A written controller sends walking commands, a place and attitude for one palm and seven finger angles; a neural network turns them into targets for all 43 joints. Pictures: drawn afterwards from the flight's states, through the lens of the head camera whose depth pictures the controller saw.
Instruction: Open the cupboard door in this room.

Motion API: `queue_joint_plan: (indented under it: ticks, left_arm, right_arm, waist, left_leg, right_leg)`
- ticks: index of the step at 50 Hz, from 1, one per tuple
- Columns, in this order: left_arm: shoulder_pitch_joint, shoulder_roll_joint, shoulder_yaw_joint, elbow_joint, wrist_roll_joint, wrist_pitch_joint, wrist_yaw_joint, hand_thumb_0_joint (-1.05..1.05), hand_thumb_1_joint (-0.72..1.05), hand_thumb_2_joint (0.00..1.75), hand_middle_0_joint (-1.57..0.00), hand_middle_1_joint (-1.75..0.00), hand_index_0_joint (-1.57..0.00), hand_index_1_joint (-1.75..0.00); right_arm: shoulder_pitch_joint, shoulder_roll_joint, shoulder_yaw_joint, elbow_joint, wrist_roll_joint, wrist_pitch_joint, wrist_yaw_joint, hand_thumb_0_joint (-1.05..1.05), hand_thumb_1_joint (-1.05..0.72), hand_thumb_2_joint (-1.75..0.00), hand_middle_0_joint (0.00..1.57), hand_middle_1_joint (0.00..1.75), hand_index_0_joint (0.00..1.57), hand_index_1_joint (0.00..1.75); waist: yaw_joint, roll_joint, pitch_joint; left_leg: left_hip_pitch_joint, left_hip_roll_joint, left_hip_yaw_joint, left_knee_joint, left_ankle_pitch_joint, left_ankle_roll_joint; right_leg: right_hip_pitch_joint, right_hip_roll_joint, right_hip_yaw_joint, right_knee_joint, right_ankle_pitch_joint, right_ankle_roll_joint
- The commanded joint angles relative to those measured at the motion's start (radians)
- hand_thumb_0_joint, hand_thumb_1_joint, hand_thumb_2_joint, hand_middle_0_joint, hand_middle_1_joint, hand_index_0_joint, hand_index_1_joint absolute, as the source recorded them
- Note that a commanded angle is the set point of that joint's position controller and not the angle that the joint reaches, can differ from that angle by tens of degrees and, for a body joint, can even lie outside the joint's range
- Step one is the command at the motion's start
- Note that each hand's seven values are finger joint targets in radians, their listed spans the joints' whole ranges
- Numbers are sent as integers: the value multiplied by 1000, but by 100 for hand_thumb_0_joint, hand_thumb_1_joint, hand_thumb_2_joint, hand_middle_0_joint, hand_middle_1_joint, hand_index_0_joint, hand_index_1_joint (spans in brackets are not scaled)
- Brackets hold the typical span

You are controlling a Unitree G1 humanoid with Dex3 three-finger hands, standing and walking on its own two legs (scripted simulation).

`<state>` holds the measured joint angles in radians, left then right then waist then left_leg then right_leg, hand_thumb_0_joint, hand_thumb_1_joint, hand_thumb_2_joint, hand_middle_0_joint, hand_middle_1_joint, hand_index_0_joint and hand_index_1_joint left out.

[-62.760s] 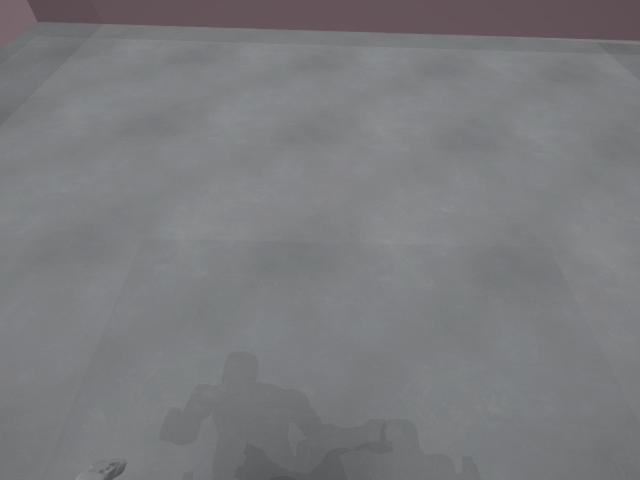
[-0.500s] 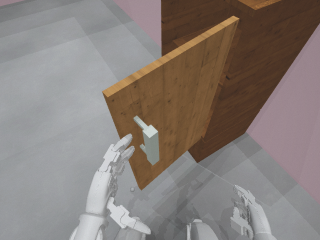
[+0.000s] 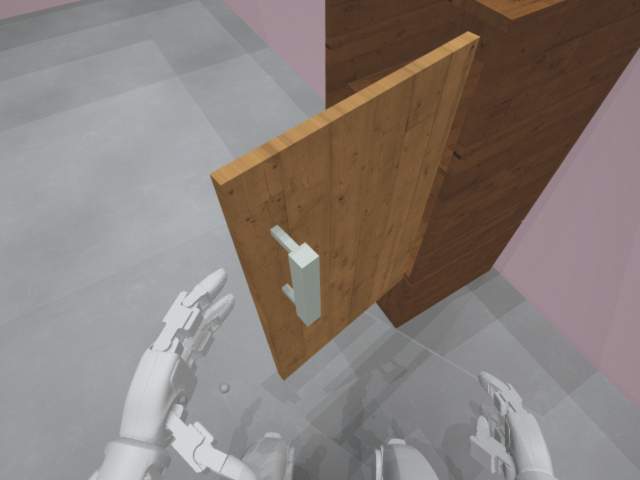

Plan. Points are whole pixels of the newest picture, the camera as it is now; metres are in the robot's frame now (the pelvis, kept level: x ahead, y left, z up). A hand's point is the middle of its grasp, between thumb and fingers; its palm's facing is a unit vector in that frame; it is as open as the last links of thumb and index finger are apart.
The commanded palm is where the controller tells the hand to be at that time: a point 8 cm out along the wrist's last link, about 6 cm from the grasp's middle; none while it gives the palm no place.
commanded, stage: draw the hand back to the body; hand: left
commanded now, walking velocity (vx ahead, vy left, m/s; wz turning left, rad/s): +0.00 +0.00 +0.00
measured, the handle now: (295, 277) +0.35 +0.06 +0.06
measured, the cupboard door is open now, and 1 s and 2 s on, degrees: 100 100 100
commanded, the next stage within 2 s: step back with the hand held close in 1.44 s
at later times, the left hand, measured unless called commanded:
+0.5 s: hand (103, 364) +0.20 +0.19 +0.15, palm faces +0.10 -0.95 -0.28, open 15.4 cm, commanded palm +0.17 +0.25 +0.18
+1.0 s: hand out of the picture +0.22 +0.27 +0.25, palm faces +0.41 -0.81 -0.42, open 9.8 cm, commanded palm +0.18 +0.31 +0.27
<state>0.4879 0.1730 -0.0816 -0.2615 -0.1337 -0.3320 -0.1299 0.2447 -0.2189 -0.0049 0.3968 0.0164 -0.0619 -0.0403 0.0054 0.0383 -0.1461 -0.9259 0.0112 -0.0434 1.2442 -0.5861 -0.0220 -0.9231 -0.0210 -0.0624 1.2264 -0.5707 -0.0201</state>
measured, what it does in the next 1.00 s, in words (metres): rises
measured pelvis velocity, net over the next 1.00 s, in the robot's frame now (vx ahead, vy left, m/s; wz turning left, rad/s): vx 0.04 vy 0.02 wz -0.01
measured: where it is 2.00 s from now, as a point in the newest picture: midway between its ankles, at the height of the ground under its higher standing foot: outside the picture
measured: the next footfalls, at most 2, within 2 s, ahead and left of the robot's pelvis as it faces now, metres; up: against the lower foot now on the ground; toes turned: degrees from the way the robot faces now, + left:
none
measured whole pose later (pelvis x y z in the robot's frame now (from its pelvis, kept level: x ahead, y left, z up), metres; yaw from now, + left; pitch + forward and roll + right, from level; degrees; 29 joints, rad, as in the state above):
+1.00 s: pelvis +0.04 +0.02 +0.10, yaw +0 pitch -3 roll -1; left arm 0.50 0.35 0.28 -0.44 -0.04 -0.05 0.13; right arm 0.21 -0.22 0.05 0.60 0.00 -0.13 -0.10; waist 0.07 0.06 -0.01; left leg -0.14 -0.01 -0.01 0.51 -0.32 0.01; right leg -0.14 -0.03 -0.04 0.49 -0.30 0.02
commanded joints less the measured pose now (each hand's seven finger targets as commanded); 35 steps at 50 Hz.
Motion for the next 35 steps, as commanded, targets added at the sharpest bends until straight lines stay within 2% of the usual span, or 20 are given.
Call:
queue_joint_plan:
  ticks: [1,2,6,9,11,13,18,19,20,21,22,25,27,30,32,33,35]
  left_arm:
    - [27,67,88,-282,-34,-19,22,0,-50,30,-15,-30,-15,-30]
    - [40,64,87,-278,-39,-7,19,0,-50,30,-15,-30,-15,-30]
    - [37,86,107,-265,-52,18,-8,0,-50,30,-15,-30,-15,-30]
    - [41,105,127,-288,-63,26,-27,0,-50,30,-15,-30,-15,-30]
    - [48,137,173,-296,-75,32,-34,0,-50,30,-15,-30,-15,-30]
    - [78,143,202,-306,-93,40,-40,0,-50,30,-15,-30,-15,-30]
    - [67,157,227,-352,-128,58,-67,0,-32,37,-16,-30,-16,-30]
    - [89,308,269,-408,23,126,74,0,-29,39,-16,-30,-16,-30]
    - [119,212,219,-408,40,171,134,0,-26,40,-16,-30,-16,-30]
    - [126,185,194,-394,64,204,172,0,-22,42,-16,-30,-16,-30]
    - [122,198,208,-378,78,228,199,0,-18,43,-16,-30,-16,-30]
    - [69,222,222,-411,102,245,244,0,-8,48,-16,-30,-16,-30]
    - [59,256,259,-407,113,249,266,0,-1,51,-17,-30,-17,-30]
    - [44,245,266,-412,116,246,277,0,9,55,-17,-30,-17,-30]
    - [42,270,304,-397,116,246,283,0,17,58,-17,-30,-17,-30]
    - [46,257,303,-390,113,246,282,0,20,60,-18,-30,-18,-30]
    - [27,275,337,-393,111,241,283,0,27,63,-18,-30,-18,-30]
  right_arm:
    - [-34,-101,-35,-189,15,-48,-14,0,-90,-90,20,30,20,30]
    - [-35,-103,-33,-191,16,-49,-17,0,-90,-90,20,30,20,30]
    - [-28,-114,-25,-185,18,-59,-24,0,-90,-90,20,30,20,30]
    - [-29,-115,-19,-187,19,-70,-26,0,-90,-90,20,30,20,30]
    - [-31,-115,-16,-183,21,-74,-29,0,-90,-90,20,30,20,30]
    - [-37,-110,-15,-180,25,-78,-29,0,-90,-90,20,30,20,30]
    - [-45,-114,-7,-166,33,-101,-31,0,-90,-90,20,30,20,30]
    - [-41,-109,-8,-169,23,-79,-63,0,-90,-90,20,30,20,30]
    - [-42,-89,5,-171,17,-74,-72,0,-90,-90,20,30,20,30]
    - [-29,-91,8,-154,16,-67,-75,0,-90,-90,20,30,20,30]
    - [-37,-93,8,-142,13,-62,-79,0,-90,-90,20,30,20,30]
    - [-52,-101,17,-124,5,-68,-85,0,-90,-90,20,30,20,30]
    - [-66,-106,19,-104,2,-78,-90,0,-90,-90,20,30,20,30]
    - [-76,-102,26,-80,-2,-96,-89,0,-90,-90,20,30,20,30]
    - [-90,-107,26,-56,-4,-105,-86,0,-90,-90,20,30,20,30]
    - [-95,-101,27,-49,-5,-109,-85,0,-90,-90,20,30,20,30]
    - [-104,-102,27,-32,-7,-114,-82,0,-90,-90,20,30,20,30]
  waist:
    - [-12,-43,-192]
    - [-15,-64,-189]
    - [-28,-70,-120]
    - [-20,-32,-106]
    - [-9,-29,-103]
    - [2,-11,-105]
    - [2,24,-79]
    - [56,31,-121]
    - [25,33,-51]
    - [18,51,-16]
    - [19,5,-4]
    - [15,19,1]
    - [24,2,-6]
    - [26,13,18]
    - [35,21,21]
    - [34,8,43]
    - [38,7,49]
  left_leg:
    - [180,-43,20,-248,242,39]
    - [185,-42,19,-254,245,42]
    - [214,-38,14,-299,207,40]
    - [249,-38,13,-330,214,39]
    - [267,-37,11,-351,225,37]
    - [289,-36,15,-367,256,37]
    - [344,-30,5,-413,294,34]
    - [381,-17,23,-470,321,41]
    - [395,-22,24,-488,308,40]
    - [408,-16,21,-499,321,40]
    - [419,-14,19,-509,327,44]
    - [488,-11,13,-558,351,44]
    - [529,-9,10,-591,377,44]
    - [581,-6,5,-641,411,41]
    - [604,-6,7,-670,446,38]
    - [617,-5,10,-684,452,38]
    - [643,-5,14,-711,479,37]
  right_leg:
    - [258,32,26,-283,251,1]
    - [273,34,27,-299,251,2]
    - [272,35,17,-345,205,8]
    - [296,34,13,-365,207,6]
    - [325,36,9,-376,217,3]
    - [357,38,5,-386,248,1]
    - [396,43,-9,-412,290,2]
    - [443,11,39,-467,298,-9]
    - [428,9,27,-494,285,-4]
    - [430,8,16,-502,288,-2]
    - [448,10,13,-526,292,0]
    - [495,8,4,-558,313,3]
    - [540,9,1,-583,332,2]
    - [581,8,-5,-615,351,4]
    - [634,6,-4,-644,380,1]
    - [641,5,-6,-656,389,4]
    - [677,7,-7,-681,415,4]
